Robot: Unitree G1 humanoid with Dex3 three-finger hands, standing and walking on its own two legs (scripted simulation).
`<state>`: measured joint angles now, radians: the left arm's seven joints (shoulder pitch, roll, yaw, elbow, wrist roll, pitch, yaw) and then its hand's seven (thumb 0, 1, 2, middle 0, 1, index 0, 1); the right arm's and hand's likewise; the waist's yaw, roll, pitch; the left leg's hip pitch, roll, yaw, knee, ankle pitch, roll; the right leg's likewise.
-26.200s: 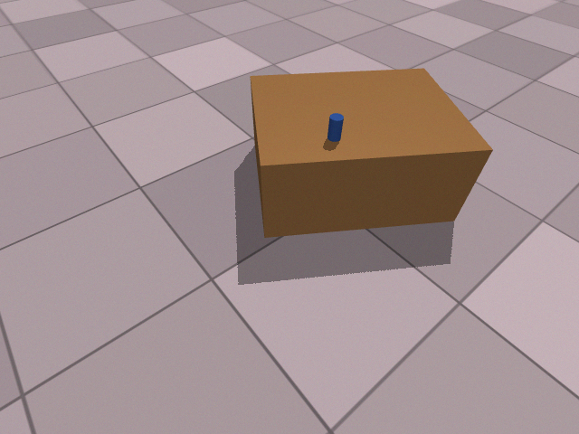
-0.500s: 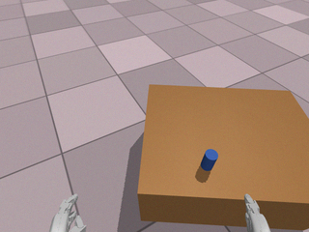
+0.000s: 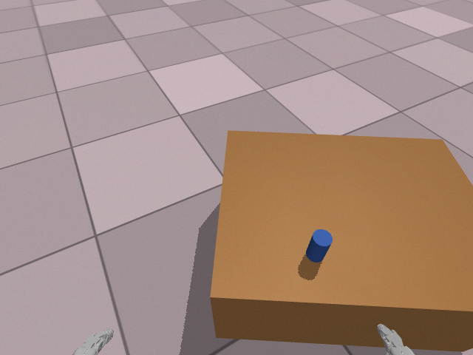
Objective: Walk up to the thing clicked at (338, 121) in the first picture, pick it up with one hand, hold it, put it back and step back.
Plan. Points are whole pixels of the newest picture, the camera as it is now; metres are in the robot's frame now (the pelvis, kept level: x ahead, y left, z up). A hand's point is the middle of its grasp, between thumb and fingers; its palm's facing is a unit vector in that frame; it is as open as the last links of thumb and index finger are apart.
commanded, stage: stand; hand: right
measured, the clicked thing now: (318, 246) +0.47 -0.23 -0.27
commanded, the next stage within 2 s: none
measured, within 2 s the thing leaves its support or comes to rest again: neither
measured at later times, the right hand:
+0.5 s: hand out of the picture +0.06 -0.25 -0.12, palm faces -0.02 +0.94 -0.35, open 7.8 cm
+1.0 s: hand out of the picture +0.03 -0.25 -0.12, palm faces -0.03 +0.94 -0.33, open 7.4 cm
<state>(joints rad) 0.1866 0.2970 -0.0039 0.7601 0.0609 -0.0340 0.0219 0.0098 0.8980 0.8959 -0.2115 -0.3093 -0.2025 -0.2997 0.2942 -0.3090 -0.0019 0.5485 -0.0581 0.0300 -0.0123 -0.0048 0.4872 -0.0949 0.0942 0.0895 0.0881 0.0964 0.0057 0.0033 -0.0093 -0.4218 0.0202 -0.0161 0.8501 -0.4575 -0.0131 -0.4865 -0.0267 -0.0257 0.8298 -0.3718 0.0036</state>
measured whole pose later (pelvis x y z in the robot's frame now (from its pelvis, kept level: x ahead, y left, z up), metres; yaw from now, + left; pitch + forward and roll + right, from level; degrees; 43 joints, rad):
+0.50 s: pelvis +0.00 -0.01 +0.04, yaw +0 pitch -4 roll +0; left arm 0.15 0.31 0.01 1.08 0.02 -0.01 0.00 0.01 0.90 0.89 -0.21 -0.30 -0.20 -0.30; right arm 0.22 -0.32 0.01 1.04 -0.02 -0.01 -0.02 0.01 -0.82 -0.88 0.21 0.29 0.20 0.30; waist 0.00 -0.01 0.03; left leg -0.13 0.03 -0.02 0.46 -0.27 -0.03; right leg -0.19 -0.02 -0.03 0.46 -0.20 0.00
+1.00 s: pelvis -0.01 +0.00 +0.04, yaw +0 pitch -3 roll +0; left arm 0.14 0.34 0.00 1.17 0.02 0.00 0.00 0.00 0.90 0.89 -0.21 -0.30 -0.20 -0.30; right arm 0.18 -0.33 0.00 1.14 -0.02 0.00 0.00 0.01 -0.90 -0.90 0.21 0.30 0.20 0.30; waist 0.01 -0.01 0.05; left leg -0.11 0.02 -0.01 0.38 -0.21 -0.02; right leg -0.18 -0.02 -0.03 0.37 -0.14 0.01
